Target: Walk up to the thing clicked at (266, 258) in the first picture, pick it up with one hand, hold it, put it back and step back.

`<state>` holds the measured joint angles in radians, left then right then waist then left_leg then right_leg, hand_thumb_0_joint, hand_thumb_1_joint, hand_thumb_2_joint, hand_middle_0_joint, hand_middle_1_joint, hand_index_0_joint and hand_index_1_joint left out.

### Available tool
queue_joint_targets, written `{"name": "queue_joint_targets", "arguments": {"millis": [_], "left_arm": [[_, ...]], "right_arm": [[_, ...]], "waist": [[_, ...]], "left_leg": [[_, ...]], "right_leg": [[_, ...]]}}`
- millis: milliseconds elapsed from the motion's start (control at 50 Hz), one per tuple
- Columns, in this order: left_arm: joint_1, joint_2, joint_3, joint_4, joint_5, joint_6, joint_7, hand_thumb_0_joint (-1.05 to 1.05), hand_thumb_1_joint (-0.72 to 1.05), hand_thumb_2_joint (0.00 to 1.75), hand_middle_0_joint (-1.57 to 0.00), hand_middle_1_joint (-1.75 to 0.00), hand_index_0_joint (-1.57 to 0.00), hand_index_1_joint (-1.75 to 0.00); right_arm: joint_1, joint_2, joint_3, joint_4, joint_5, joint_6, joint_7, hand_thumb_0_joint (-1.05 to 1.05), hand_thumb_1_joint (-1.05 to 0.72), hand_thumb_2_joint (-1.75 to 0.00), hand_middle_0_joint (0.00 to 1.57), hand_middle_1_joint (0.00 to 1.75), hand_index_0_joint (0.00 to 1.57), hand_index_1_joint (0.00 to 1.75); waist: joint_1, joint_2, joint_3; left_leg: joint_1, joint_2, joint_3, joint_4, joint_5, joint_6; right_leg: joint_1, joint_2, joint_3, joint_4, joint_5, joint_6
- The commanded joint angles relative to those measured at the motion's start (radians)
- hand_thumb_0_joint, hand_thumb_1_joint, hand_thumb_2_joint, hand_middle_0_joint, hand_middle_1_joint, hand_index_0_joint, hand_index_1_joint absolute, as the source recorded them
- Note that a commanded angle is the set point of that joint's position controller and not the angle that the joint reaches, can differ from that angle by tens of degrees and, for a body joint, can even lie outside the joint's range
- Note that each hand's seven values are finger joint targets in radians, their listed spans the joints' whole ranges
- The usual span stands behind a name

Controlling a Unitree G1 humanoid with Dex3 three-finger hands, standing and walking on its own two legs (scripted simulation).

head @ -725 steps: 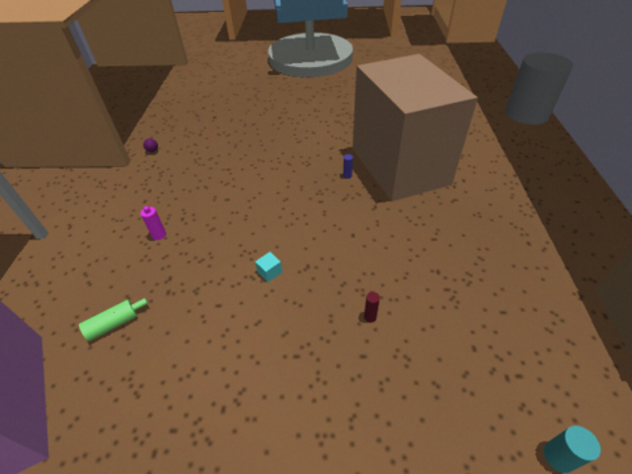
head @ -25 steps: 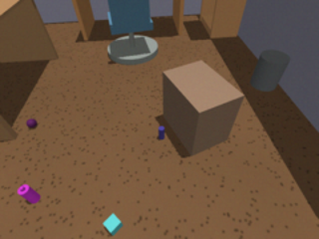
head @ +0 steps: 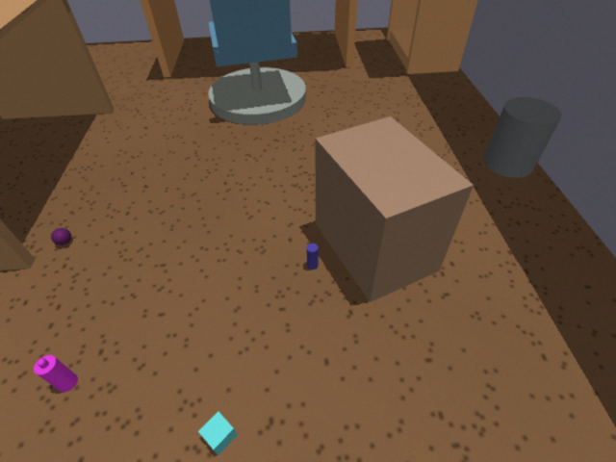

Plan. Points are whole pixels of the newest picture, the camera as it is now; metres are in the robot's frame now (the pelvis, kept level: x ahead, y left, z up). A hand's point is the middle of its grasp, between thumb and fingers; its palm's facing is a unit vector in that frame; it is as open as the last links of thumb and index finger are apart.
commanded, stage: stand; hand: left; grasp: from above
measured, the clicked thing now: (218, 433) +0.38 +0.31 -0.75
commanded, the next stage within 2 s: rise first in 0.02 s
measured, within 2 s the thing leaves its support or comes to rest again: neither
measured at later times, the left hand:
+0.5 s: hand out of the picture +0.14 +0.26 -0.18, palm faces -0.07 -0.90 -0.43, open 10.6 cm
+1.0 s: hand out of the picture +0.11 +0.29 -0.26, palm faces -0.14 -0.78 -0.61, open 13.7 cm
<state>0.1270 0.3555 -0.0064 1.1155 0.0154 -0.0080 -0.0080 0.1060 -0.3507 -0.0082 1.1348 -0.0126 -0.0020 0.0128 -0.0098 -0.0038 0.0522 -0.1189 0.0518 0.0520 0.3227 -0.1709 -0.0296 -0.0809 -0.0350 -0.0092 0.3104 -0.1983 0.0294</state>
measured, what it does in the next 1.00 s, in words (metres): lowers itself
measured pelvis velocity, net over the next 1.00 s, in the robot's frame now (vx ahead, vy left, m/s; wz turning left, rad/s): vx -0.02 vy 0.01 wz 0.02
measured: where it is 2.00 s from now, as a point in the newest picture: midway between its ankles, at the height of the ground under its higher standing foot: outside the picture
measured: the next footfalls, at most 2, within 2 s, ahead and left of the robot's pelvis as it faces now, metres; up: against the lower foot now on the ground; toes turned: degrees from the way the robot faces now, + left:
none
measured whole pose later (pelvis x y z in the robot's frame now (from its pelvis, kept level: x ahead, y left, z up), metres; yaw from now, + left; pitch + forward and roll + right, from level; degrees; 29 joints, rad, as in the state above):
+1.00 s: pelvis -0.02 +0.01 -0.11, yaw +1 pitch +20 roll -2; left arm 0.15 0.29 0.16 0.58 0.36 0.27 0.16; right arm 0.17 -0.23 -0.03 0.60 -0.01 -0.13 -0.04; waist -0.01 0.01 -0.12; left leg -1.01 0.07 -0.02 1.19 -0.52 -0.02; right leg -0.93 -0.04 -0.03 1.15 -0.56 0.03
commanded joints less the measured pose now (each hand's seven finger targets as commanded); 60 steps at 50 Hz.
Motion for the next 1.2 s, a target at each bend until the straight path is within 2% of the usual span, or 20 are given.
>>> {"name": "queue_joint_targets", "arguments": {"millis": [0, 80, 100, 120, 140, 160, 180, 200, 220, 240, 280, 440, 580, 740, 760, 920, 960, 1040, 1100, 1180], "left_arm": [[-0.029, 0.213, 0.045, -0.057, -0.005, -0.019, 0.016, 0.00, 0.90, 0.90, -0.20, -0.30, -0.20, -0.30], [-0.032, 0.214, 0.045, -0.056, -0.007, -0.021, 0.016, 0.00, 0.90, 0.90, -0.20, -0.30, -0.20, -0.30], [-0.034, 0.214, 0.045, -0.059, -0.006, -0.022, 0.018, 0.00, 0.96, 0.98, -0.28, -0.34, -0.28, -0.37], [-0.385, 0.031, 0.046, -0.410, -0.051, -0.111, 0.031, 0.00, 0.88, 0.94, -0.32, -0.39, -0.26, -0.45], [-0.467, 0.078, 0.061, -0.303, -0.049, -0.097, 0.037, 0.00, 0.80, 0.91, -0.30, -0.44, -0.25, -0.49], [-0.271, 0.185, 0.127, -0.145, -0.020, -0.061, 0.040, 0.00, 0.72, 0.87, -0.31, -0.50, -0.27, -0.53], [-0.259, 0.198, 0.141, -0.080, 0.004, -0.045, 0.027, 0.00, 0.64, 0.85, -0.29, -0.53, -0.26, -0.56], [-0.329, 0.241, 0.167, -0.082, 0.032, -0.040, 0.014, 0.00, 0.56, 0.84, -0.28, -0.59, -0.27, -0.60], [-0.304, 0.243, 0.186, -0.069, 0.060, -0.046, 0.006, 0.00, 0.48, 0.82, -0.29, -0.62, -0.29, -0.63], [-0.200, 0.224, 0.200, -0.018, 0.098, -0.033, -0.002, 0.00, 0.40, 0.80, -0.29, -0.70, -0.30, -0.69], [-0.116, 0.206, 0.215, -0.073, 0.135, -0.016, 0.001, 0.00, 0.24, 0.78, -0.28, -0.76, -0.30, -0.73], [-0.157, 0.148, 0.200, -0.267, 0.194, 0.106, 0.071, 0.00, -0.35, 0.82, -0.30, -0.81, -0.29, -0.81], [-0.112, 0.139, 0.226, -0.431, 0.248, 0.117, 0.105, 0.00, -0.42, 0.89, -0.24, -0.85, -0.22, -0.87], [-0.015, 0.118, 0.226, -0.571, 0.305, 0.206, 0.144, 0.00, -0.44, 0.94, -0.14, -0.93, -0.13, -0.94], [-0.006, 0.131, 0.240, -0.598, 0.311, 0.215, 0.152, 0.00, -0.43, 0.94, -0.14, -0.92, -0.13, -0.93], [0.042, 0.115, 0.234, -0.657, 0.354, 0.269, 0.200, 0.00, -0.46, 0.99, -0.04, -0.99, -0.03, -1.00], [-0.012, 0.116, 0.218, -0.663, 0.372, 0.271, 0.213, 0.00, -0.45, 0.98, -0.04, -1.00, -0.04, -1.00], [-0.129, 0.121, 0.210, -0.547, 0.445, 0.257, 0.260, 0.00, -0.48, 1.00, -0.03, -1.01, -0.02, -1.01], [-0.225, 0.115, 0.199, -0.433, 0.523, 0.234, 0.318, 0.00, -0.49, 1.00, -0.05, -0.99, -0.04, -1.00], [-0.334, 0.169, 0.215, -0.362, 0.617, 0.224, 0.426, 0.00, -0.51, 1.01, -0.11, -0.94, -0.09, -0.96]], "right_arm": [[-0.035, -0.210, -0.037, -0.059, 0.002, -0.025, -0.016, 0.00, -0.90, -0.90, 0.20, 0.30, 0.20, 0.30], [-0.023, -0.211, -0.035, -0.057, 0.003, -0.026, -0.017, 0.00, -0.90, -0.90, 0.20, 0.30, 0.20, 0.30], [-0.032, -0.212, -0.038, -0.061, 0.003, -0.026, -0.018, 0.00, -0.94, -0.93, 0.20, 0.31, 0.20, 0.31], [0.006, -0.042, 0.004, -0.334, 0.070, -0.074, -0.038, 0.00, -0.95, -0.91, 0.20, 0.30, 0.20, 0.30], [0.050, -0.071, -0.001, -0.286, 0.074, -0.074, -0.047, 0.00, -0.91, -0.90, 0.20, 0.30, 0.20, 0.30], [0.089, -0.107, -0.025, -0.288, 0.075, -0.064, -0.058, 0.00, -0.90, -0.90, 0.20, 0.30, 0.20, 0.30], [0.099, -0.112, -0.040, -0.304, 0.066, -0.061, -0.056, 0.00, -0.87, -0.89, 0.20, 0.30, 0.20, 0.30], [0.106, -0.105, -0.048, -0.330, 0.061, -0.063, -0.058, 0.00, -0.88, -0.89, 0.20, 0.30, 0.20, 0.30], [0.113, -0.103, -0.064, -0.356, 0.043, -0.068, -0.057, 0.00, -0.90, -0.90, 0.20, 0.30, 0.20, 0.30], [0.153, -0.093, -0.076, -0.358, 0.033, -0.070, -0.052, 0.00, -0.91, -0.90, 0.20, 0.30, 0.20, 0.30], [0.164, -0.081, -0.085, -0.416, 0.029, -0.073, -0.043, 0.00, -0.92, -0.90, 0.20, 0.30, 0.20, 0.30], [0.123, -0.061, -0.090, -0.555, 0.034, -0.089, -0.023, 0.00, -0.94, -0.91, 0.20, 0.30, 0.20, 0.30], [0.141, -0.047, -0.092, -0.598, 0.021, -0.129, -0.028, 0.00, -0.90, -0.90, 0.20, 0.30, 0.20, 0.30], [0.128, -0.034, -0.089, -0.626, 0.015, -0.149, -0.047, 0.00, -0.84, -0.88, 0.20, 0.30, 0.20, 0.30], [0.128, -0.032, -0.089, -0.632, 0.014, -0.151, -0.049, 0.00, -0.85, -0.88, 0.20, 0.30, 0.20, 0.30], [0.093, -0.021, -0.081, -0.641, 0.004, -0.165, -0.069, 0.00, -0.80, -0.87, 0.20, 0.30, 0.20, 0.30], [0.092, -0.019, -0.078, -0.634, 0.005, -0.167, -0.075, 0.00, -0.80, -0.87, 0.20, 0.30, 0.20, 0.30], [0.068, -0.027, -0.076, -0.608, 0.000, -0.175, -0.079, 0.00, -0.80, -0.87, 0.20, 0.30, 0.20, 0.30], [0.051, -0.036, -0.073, -0.573, -0.004, -0.180, -0.071, 0.00, -0.81, -0.87, 0.20, 0.30, 0.20, 0.30], [0.040, -0.052, -0.072, -0.537, -0.011, -0.178, -0.058, 0.00, -0.87, -0.89, 0.20, 0.30, 0.20, 0.30]], "waist": [[0.008, 0.008, -0.080], [0.006, 0.006, -0.082], [0.006, 0.006, -0.094], [-0.111, 0.036, 0.006], [-0.077, -0.020, -0.020], [-0.039, -0.004, -0.013], [-0.043, -0.055, -0.049], [-0.032, -0.047, -0.089], [-0.017, -0.069, -0.152], [0.006, -0.038, -0.203], [0.044, 0.038, -0.285], [0.007, 0.004, -0.262], [0.003, 0.058, -0.336], [-0.012, 0.045, -0.385], [-0.002, 0.057, -0.386], [-0.002, 0.079, -0.438], [-0.013, 0.068, -0.458], [-0.020, 0.068, -0.445], [-0.013, 0.071, -0.504], [0.006, 0.072, -0.637]], "left_leg": [[0.053, 0.098, -0.080, -0.039, 0.159, 0.040], [0.056, 0.099, -0.081, -0.035, 0.181, 0.042], [0.066, 0.104, -0.085, -0.029, 0.202, 0.042], [-0.094, -0.049, 0.020, 0.038, 0.024, 0.039], [-0.086, -0.049, 0.017, 0.047, -0.004, 0.043], [-0.110, -0.050, 0.020, 0.050, -0.018, 0.040], [-0.138, -0.054, 0.013, 0.096, -0.015, 0.043], [-0.160, -0.051, 0.007, 0.131, 0.003, 0.045], [-0.170, -0.055, 0.008, 0.165, 0.030, 0.045], [-0.195, -0.063, 0.004, 0.203, 0.063, 0.040], [-0.202, -0.073, 0.005, 0.236, 0.118, 0.028], [-0.313, -0.055, -0.017, 0.330, 0.032, 0.025], [-0.429, -0.034, -0.041, 0.481, -0.019, 0.018], [-0.527, -0.026, -0.051, 0.603, -0.005, 0.028], [-0.549, -0.028, -0.048, 0.617, -0.018, 0.028], [-0.631, -0.021, -0.065, 0.720, -0.004, 0.026], [-0.665, -0.021, -0.064, 0.758, -0.012, 0.028], [-0.796, -0.021, -0.075, 0.857, -0.074, 0.024], [-0.901, -0.026, -0.073, 0.960, -0.078, 0.021], [-1.026, -0.027, -0.060, 1.092, -0.080, 0.025]], "right_leg": [[-0.024, -0.105, 0.068, -0.041, 0.164, -0.047], [-0.017, -0.109, 0.072, -0.041, 0.184, -0.045], [-0.015, -0.109, 0.067, -0.032, 0.203, -0.046], [-0.244, 0.028, -0.004, 0.024, 0.102, -0.031], [-0.193, 0.025, -0.018, 0.024, 0.055, -0.027], [-0.195, 0.031, -0.026, 0.028, 0.018, -0.037], [-0.221, 0.036, -0.028, 0.053, 0.009, -0.037], [-0.238, 0.034, -0.031, 0.099, 0.030, -0.038], [-0.220, 0.026, -0.024, 0.132, 0.060, -0.036], [-0.228, 0.024, -0.024, 0.175, 0.088, -0.039], [-0.216, 0.025, -0.023, 0.229, 0.123, -0.046], [-0.375, 0.041, -0.042, 0.318, 0.004, -0.041], [-0.545, 0.042, -0.037, 0.494, -0.057, -0.045], [-0.625, 0.039, -0.026, 0.594, -0.033, -0.041], [-0.632, 0.037, -0.025, 0.602, -0.043, -0.040], [-0.747, 0.039, -0.036, 0.719, -0.054, -0.046], [-0.783, 0.040, -0.034, 0.749, -0.057, -0.048], [-0.944, 0.041, -0.041, 0.868, -0.119, -0.053], [-1.063, 0.045, -0.042, 0.980, -0.126, -0.058], [-1.164, 0.046, -0.031, 1.095, -0.105, -0.055]]}}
